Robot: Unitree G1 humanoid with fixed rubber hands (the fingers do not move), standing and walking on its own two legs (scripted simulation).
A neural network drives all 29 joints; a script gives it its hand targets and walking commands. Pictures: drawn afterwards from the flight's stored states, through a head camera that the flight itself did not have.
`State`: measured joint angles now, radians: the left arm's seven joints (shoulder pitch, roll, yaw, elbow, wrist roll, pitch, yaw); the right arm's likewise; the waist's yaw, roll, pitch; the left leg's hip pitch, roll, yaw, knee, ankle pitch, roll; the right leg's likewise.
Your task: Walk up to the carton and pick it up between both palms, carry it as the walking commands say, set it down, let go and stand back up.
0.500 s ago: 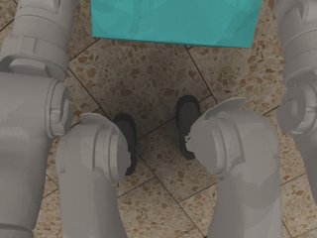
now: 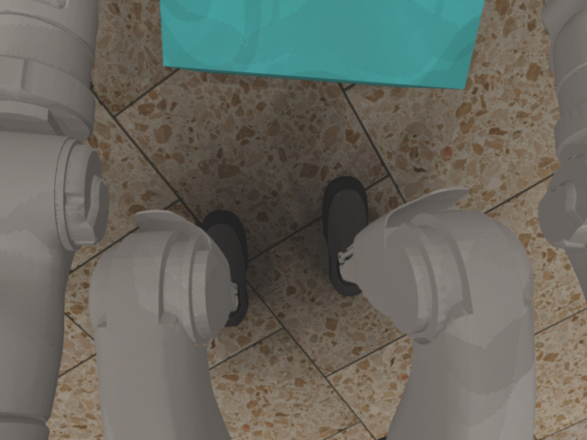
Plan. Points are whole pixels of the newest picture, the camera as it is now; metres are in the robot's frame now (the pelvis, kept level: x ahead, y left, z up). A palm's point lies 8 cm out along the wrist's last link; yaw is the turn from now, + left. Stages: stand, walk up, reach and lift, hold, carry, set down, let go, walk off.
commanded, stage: set down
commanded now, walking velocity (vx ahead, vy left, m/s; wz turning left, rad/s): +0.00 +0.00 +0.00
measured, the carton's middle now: out of the picture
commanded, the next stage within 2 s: let go in 1.50 s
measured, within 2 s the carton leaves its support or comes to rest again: neither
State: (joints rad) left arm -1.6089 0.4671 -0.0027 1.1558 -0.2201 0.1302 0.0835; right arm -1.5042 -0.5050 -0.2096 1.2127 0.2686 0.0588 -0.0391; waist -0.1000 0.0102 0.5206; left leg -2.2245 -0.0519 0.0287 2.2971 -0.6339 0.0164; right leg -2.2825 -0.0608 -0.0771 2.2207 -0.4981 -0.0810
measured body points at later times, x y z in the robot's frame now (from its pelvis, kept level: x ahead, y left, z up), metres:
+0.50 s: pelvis +0.01 +0.00 +0.07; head +0.36 -0.03 +0.35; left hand +0.62 +0.14 -0.04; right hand +0.53 -0.32 -0.04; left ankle +0.10 +0.11 -0.32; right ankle +0.13 -0.10 -0.32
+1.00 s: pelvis +0.03 +0.00 +0.20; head +0.36 -0.03 +0.51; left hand +0.62 +0.15 +0.11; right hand +0.53 -0.33 +0.11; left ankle +0.10 +0.11 -0.32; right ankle +0.13 -0.10 -0.32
